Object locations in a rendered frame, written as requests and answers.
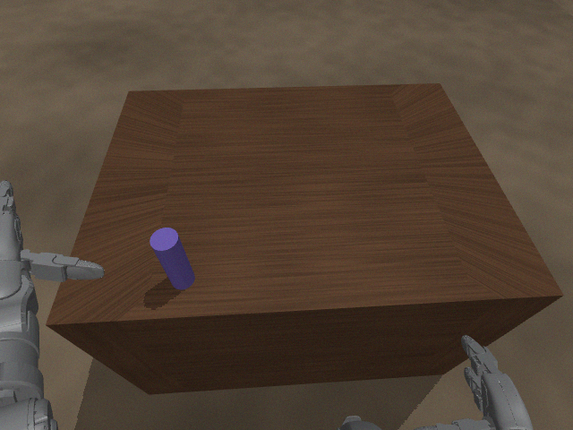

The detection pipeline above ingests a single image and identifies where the right robot hand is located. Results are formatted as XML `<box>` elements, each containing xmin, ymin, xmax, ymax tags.
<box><xmin>414</xmin><ymin>335</ymin><xmax>534</xmax><ymax>430</ymax></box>

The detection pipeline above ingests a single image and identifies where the left robot arm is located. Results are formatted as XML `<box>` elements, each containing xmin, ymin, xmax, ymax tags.
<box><xmin>0</xmin><ymin>261</ymin><xmax>58</xmax><ymax>430</ymax></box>

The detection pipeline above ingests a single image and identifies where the can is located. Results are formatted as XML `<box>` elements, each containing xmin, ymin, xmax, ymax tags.
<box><xmin>150</xmin><ymin>228</ymin><xmax>195</xmax><ymax>290</ymax></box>

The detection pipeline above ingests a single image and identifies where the left robot hand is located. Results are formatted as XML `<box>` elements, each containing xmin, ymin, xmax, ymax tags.
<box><xmin>0</xmin><ymin>180</ymin><xmax>104</xmax><ymax>282</ymax></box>

